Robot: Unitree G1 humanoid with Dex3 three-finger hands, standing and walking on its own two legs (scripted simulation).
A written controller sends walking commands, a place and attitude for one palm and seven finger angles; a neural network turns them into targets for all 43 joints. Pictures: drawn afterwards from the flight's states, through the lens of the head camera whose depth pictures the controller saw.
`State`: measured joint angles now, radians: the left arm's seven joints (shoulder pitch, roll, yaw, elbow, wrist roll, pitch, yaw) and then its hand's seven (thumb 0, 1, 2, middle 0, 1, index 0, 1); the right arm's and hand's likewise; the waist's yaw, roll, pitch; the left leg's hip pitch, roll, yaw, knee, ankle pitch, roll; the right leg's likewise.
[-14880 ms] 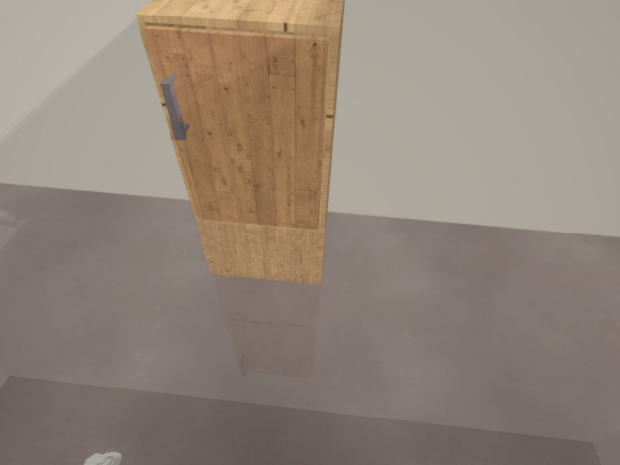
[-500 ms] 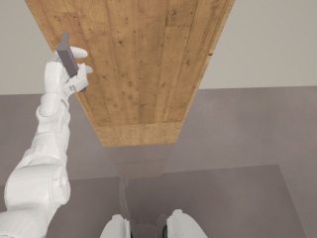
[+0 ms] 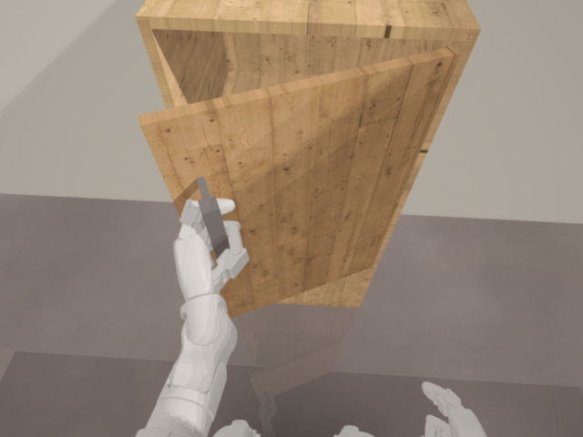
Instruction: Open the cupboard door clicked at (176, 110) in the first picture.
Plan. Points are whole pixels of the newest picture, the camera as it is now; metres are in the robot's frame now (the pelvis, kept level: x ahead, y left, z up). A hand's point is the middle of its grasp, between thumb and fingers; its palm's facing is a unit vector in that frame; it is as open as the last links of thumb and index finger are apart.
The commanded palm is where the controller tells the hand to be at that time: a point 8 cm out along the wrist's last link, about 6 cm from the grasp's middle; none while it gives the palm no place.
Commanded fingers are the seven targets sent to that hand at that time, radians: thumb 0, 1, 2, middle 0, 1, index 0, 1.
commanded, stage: pull the door open along its arc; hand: left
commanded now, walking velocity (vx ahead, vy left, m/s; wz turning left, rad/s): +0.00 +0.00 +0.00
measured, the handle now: (214, 226) +0.39 +0.13 +0.05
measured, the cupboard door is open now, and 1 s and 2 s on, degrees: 25 41 44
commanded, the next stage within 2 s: open thumb and fingers to let go in 0.34 s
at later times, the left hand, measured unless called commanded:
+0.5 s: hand (291, 317) +0.26 +0.02 +0.06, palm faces +0.28 -0.96 -0.03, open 5.9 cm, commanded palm +0.22 +0.06 +0.06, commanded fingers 0.00 0.62 0.78 -0.38 -1.32 -0.38 -1.32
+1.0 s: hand (280, 315) +0.26 +0.03 +0.06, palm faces +0.32 -0.95 -0.02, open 13.0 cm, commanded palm +0.22 +0.06 +0.06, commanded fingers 0.00 -0.50 0.30 -0.24 -0.85 -0.24 -0.85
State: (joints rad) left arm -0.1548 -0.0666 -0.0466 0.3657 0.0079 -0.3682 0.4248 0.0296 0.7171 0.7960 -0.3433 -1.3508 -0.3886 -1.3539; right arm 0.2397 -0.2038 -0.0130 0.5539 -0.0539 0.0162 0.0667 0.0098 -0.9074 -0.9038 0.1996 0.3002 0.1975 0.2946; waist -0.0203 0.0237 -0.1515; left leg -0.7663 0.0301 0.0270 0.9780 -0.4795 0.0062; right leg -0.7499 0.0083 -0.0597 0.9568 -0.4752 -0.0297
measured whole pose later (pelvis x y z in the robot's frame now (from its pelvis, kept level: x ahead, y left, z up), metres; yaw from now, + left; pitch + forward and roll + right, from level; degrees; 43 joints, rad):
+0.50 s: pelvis +0.00 -0.05 +0.00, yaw +3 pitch +10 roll +1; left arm 0.21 -0.05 -0.32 0.08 0.07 -0.23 0.53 0.02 0.68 0.75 -0.39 -1.34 -0.38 -1.35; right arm 0.19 -0.18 0.03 0.54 -0.07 -0.04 0.03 0.01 -0.90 -0.90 0.20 0.30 0.20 0.30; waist -0.03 0.04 -0.15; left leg -0.65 0.03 -0.04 0.93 -0.45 -0.04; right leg -0.63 0.02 -0.12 0.94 -0.49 -0.09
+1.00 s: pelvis -0.01 -0.04 +0.00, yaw +3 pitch +12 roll +1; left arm 0.20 -0.07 -0.28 0.08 0.07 -0.27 0.52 0.00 -0.34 0.37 -0.31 -1.17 -0.31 -1.18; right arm 0.22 -0.19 0.00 0.54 -0.06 -0.06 0.02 0.01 -0.91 -0.90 0.20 0.30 0.20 0.29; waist -0.01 0.04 -0.15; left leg -0.71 0.02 -0.04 0.95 -0.45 -0.05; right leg -0.69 0.01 -0.12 0.98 -0.50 -0.09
